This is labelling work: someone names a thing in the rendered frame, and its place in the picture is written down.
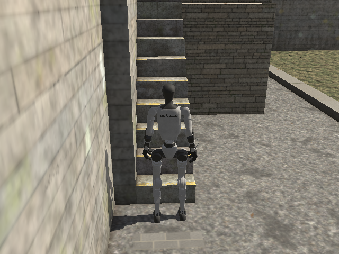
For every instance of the stairs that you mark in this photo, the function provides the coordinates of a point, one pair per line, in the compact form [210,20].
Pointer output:
[160,60]

